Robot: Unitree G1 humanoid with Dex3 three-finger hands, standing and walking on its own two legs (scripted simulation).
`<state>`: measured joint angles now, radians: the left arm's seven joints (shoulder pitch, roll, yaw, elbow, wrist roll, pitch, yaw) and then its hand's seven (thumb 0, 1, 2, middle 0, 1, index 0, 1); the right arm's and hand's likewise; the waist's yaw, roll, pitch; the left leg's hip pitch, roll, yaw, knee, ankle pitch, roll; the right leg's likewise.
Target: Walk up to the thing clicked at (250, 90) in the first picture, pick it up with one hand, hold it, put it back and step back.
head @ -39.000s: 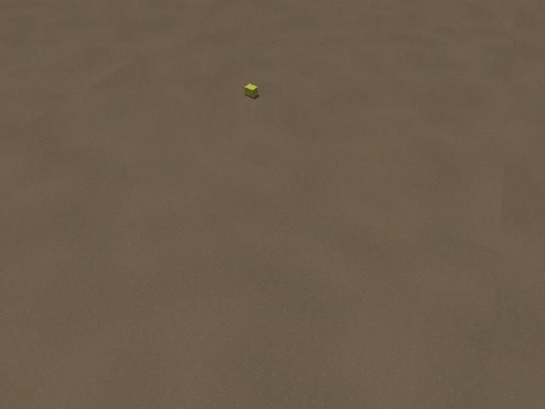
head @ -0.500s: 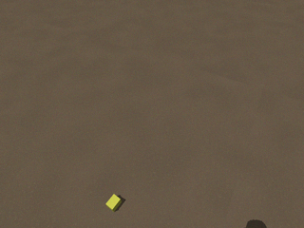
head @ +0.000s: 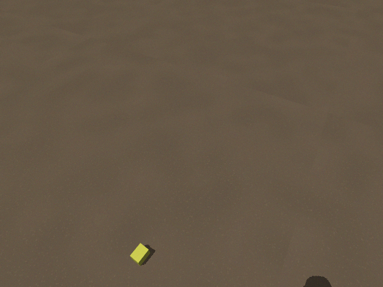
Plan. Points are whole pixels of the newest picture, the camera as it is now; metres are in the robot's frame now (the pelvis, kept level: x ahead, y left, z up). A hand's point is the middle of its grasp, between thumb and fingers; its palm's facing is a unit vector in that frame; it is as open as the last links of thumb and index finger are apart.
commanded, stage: stand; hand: left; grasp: from above
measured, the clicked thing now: (140, 254) +0.42 +0.27 -0.75
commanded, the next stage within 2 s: step back in 0.34 s
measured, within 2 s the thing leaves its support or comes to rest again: neither
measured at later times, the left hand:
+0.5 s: hand out of the picture +0.07 +0.28 -0.16, palm faces +0.01 -0.93 -0.37, open 7.3 cm
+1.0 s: hand out of the picture +0.00 +0.31 -0.18, palm faces -0.10 -0.92 -0.38, open 7.3 cm
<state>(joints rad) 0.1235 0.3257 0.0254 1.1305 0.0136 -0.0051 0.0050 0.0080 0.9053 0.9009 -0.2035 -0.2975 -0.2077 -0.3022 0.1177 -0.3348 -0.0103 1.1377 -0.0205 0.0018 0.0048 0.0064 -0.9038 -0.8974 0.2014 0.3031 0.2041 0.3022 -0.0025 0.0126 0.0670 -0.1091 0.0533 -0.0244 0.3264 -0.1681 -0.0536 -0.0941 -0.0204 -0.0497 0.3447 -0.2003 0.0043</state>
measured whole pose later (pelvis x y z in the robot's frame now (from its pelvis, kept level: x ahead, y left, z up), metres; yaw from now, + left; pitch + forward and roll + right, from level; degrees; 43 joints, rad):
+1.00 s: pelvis -0.11 +0.05 -0.02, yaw -5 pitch -2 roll +0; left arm 0.13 0.38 0.08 0.90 0.01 0.06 0.02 0.01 0.91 0.90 -0.20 -0.30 -0.21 -0.30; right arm 0.09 -0.35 -0.04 0.85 -0.03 0.03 -0.01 0.01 -0.90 -0.90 0.21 0.30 0.21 0.30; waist -0.02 -0.02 0.21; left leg -0.36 0.01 0.09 0.62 -0.23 0.05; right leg -0.30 0.04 0.08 0.84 -0.49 0.00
